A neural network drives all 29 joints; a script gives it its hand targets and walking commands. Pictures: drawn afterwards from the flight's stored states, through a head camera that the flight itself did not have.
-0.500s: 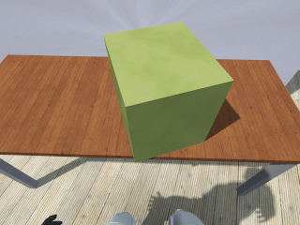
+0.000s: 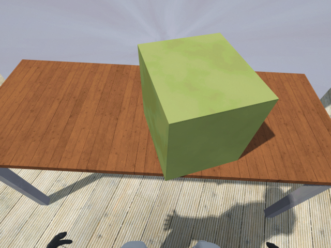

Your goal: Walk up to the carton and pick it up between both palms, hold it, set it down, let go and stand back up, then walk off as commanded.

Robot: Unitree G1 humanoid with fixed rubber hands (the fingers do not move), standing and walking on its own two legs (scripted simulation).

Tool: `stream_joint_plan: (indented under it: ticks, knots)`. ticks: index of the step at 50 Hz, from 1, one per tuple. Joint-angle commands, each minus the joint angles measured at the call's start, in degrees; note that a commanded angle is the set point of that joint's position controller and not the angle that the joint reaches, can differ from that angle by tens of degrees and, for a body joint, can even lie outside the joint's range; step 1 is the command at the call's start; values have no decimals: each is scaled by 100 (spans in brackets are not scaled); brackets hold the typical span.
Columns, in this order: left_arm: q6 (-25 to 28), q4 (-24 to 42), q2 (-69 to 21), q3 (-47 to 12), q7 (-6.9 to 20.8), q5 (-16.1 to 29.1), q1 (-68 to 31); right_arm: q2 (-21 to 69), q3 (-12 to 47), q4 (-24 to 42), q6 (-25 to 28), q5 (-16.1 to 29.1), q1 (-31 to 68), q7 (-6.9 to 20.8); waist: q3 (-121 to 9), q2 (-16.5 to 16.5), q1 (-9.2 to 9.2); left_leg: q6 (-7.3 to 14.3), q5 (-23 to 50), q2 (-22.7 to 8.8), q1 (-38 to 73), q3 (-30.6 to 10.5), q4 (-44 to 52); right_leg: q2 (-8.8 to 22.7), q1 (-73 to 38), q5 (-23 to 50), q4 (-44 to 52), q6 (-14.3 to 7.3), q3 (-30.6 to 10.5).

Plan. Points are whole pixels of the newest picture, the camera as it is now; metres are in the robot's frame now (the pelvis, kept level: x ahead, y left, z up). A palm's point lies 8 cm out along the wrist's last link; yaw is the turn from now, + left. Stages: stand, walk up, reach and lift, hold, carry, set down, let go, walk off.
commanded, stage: walk up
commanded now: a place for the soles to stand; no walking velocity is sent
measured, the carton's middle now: (192, 107) +0.51 -0.04 +0.00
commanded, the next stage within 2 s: reach and lift in 0.44 s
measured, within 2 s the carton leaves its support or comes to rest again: neither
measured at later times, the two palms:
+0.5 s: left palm out of the picture +0.09 +0.29 -0.11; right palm out of the picture +0.11 -0.28 -0.11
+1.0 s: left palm (77, 238) +0.15 +0.23 -0.09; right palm out of the picture +0.16 -0.31 -0.10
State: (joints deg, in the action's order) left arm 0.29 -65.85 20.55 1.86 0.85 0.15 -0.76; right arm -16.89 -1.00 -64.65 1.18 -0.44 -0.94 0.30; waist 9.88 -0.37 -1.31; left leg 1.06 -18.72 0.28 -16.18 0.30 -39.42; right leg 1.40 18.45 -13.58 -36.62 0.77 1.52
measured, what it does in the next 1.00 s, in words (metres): stands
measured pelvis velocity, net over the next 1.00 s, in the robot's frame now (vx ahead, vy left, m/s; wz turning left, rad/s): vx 0.01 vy -0.04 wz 0.02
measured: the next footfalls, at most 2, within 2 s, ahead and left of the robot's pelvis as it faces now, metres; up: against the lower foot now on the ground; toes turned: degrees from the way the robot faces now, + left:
none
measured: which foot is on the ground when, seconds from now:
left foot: down 0.00-1.00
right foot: down 0.00-1.00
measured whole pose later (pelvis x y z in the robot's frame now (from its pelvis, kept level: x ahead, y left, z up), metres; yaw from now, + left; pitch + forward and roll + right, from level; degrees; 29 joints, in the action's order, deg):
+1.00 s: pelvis +0.01 -0.04 -0.01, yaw +1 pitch -3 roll +2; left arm -23.9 -21.8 14.1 4.8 -4.5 -0.7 9.6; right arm -17.3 -4.9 -39.9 5.6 -0.2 -9.7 6.5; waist 11.1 -1.9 -0.5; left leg -2.4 -20.1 -3.2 -18.0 3.1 -41.0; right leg 0.2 22.1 -18.7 -43.5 -2.0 1.4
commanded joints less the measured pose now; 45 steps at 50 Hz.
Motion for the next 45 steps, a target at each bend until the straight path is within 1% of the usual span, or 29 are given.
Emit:
stream_joint_plan:
  ticks: [1,3,6,12,16,22,23,24,25,26,27,28,29,30,31,32,33,34,35,36,37,40,45]
  knots:
    - [115,303,1246,163,-39,-17,-172,-1769,-322,458,121,5,400,-67,-1319,455,19,275,-18,-922,-222,-1197,1877,372,-834,-167,887,-356,-608]
    - [135,288,1252,149,-30,-21,-153,-1728,-317,465,118,8,418,-48,-1347,451,22,232,-57,-890,-117,-1127,1934,400,-859,-144,1032,-344,-638]
    - [160,275,1261,126,-24,-21,-166,-1670,-307,479,120,12,414,-31,-1367,336,42,163,55,-840,47,-1020,1987,453,-880,-17,1209,-319,-688]
    - [201,236,1244,63,-25,-9,-139,-1613,-283,486,121,25,412,-8,-1475,225,66,53,522,-799,394,-826,2076,547,-972,410,1488,-277,-732]
    - [217,213,1214,26,-34,8,-112,-1602,-250,477,119,34,372,0,-1545,208,69,0,892,-791,597,-712,2127,589,-1049,718,1624,-254,-737]
    - [215,186,1193,19,-45,4,-79,-1605,-235,436,110,35,306,5,-1589,111,76,-24,908,-793,696,-648,2283,616,-1147,680,1800,-227,-739]
    - [-817,2196,889,168,-386,242,-2089,-689,-998,915,722,-919,2159,127,-1262,4,362,-273,-1636,-192,-1175,632,1462,-147,-727,-1239,421,-144,370]
    - [-1409,2955,628,91,-484,8,-1712,-1233,-970,979,648,-967,1535,327,-986,353,632,12,-2437,-733,-2159,499,1777,-455,-1585,-1054,-265,-126,508]
    - [-1681,3010,429,80,-491,-114,-1517,-1391,-957,1095,567,-964,1315,399,-916,504,656,154,-2727,-926,-3033,505,1867,-614,-2306,-635,-701,-73,523]
    - [-1910,3055,331,149,-471,-147,-1300,-1309,-876,1128,506,-872,1146,415,-999,339,510,101,-1805,-854,-3058,607,1611,-483,-2269,-251,-661,-134,459]
    - [-2129,3263,424,248,-392,-34,-1098,-1271,-1005,1138,482,-690,1022,423,-1189,-12,472,-76,-808,-579,-2150,589,1089,-258,-1489,-69,-278,-241,258]
    - [-2329,3571,661,369,-313,47,-948,-1277,-1129,1214,469,-547,856,419,-1508,-384,449,-256,59,-272,-766,590,488,-18,-325,59,131,-309,86]
    - [-2520,3792,792,489,-280,-101,-657,-1292,-1144,1404,438,-461,494,413,-1853,-462,446,-235,103,-214,-145,611,315,-45,-106,-47,306,-311,-1]
    - [-2691,3993,854,555,-264,-208,-390,-1292,-1166,1677,389,-438,267,422,-2030,-428,323,-217,-241,-187,-83,665,241,-51,-169,-641,371,-354,-98]
    - [-2783,4254,865,584,-265,-282,-276,-1270,-1148,1960,362,-378,67,413,-2157,-332,223,-168,-345,-219,-311,666,256,-107,-387,-786,266,-395,-98]
    - [-2841,4452,818,623,-268,-330,-114,-1305,-1072,2195,380,-257,-106,410,-2410,-200,144,-125,23,-235,-363,608,270,-164,-750,-235,124,-442,3]
    - [-2839,4545,821,731,-276,-387,114,-1396,-984,2402,425,-153,-220,437,-2632,-108,20,-132,511,-220,-251,535,237,-161,-1000,320,61,-448,77]
    - [-2828,4634,823,873,-299,-436,375,-1485,-907,2552,476,-85,-264,457,-2775,-25,-120,-124,893,-180,-84,477,262,-148,-1170,828,102,-384,88]
    - [-2778,4777,824,965,-325,-462,542,-1513,-843,2726,526,-26,-260,465,-2854,19,-181,-115,1126,-120,46,445,286,-137,-1270,1258,144,-292,83]
    - [-2752,4894,796,990,-353,-471,655,-1545,-822,2821,554,6,-265,479,-2862,49,-174,-125,1229,-90,124,417,294,-146,-1264,1448,148,-243,99]
    - [-2722,4984,764,1005,-380,-475,693,-1538,-805,2906,580,23,-255,489,-2807,30,-170,-116,1153,-56,103,431,297,-134,-1228,1356,180,-203,42]
    - [-2582,5182,645,930,-480,-397,640,-1480,-783,3124,645,54,-261,504,-2535,-53,-90,-68,768,1,-27,462,382,-101,-1037,824,267,-134,-80]
    - [-2224,5512,482,736,-634,-185,560,-1304,-770,3391,750,43,-452,551,-2113,-161,-63,-25,333,26,-130,527,614,-72,-720,167,496,-106,-248]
